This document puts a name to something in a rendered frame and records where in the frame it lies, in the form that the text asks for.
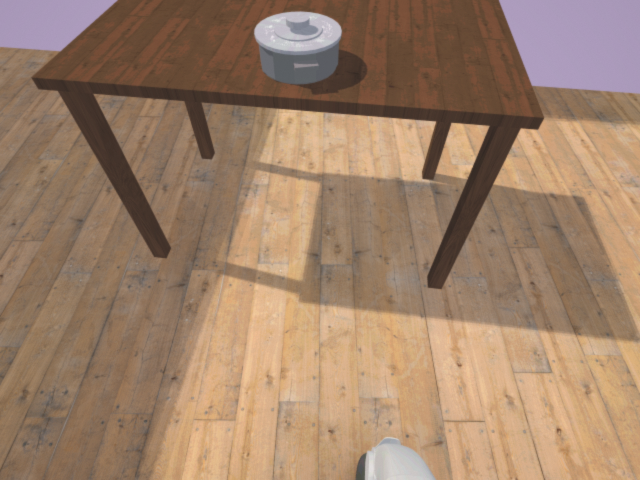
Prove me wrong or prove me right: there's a pot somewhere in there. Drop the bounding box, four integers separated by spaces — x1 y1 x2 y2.
259 42 339 84

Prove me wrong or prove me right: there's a knob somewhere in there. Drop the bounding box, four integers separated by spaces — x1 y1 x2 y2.
286 12 310 29

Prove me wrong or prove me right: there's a table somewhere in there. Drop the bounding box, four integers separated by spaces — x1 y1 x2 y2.
31 0 544 289

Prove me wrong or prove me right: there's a lid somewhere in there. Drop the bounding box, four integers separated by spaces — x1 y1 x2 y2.
254 12 342 55

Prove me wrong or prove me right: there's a right robot thigh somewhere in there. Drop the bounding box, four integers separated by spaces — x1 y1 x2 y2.
365 443 436 480

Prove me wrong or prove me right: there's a robot right shin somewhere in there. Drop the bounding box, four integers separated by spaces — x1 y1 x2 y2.
376 437 401 448

